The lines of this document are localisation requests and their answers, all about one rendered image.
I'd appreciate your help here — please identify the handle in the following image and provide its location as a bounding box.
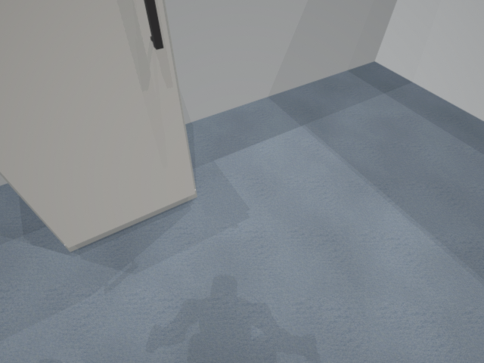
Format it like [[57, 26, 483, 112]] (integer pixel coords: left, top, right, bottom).
[[144, 0, 163, 50]]

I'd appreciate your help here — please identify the fridge door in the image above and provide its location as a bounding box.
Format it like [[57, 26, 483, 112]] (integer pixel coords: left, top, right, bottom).
[[0, 0, 195, 248]]

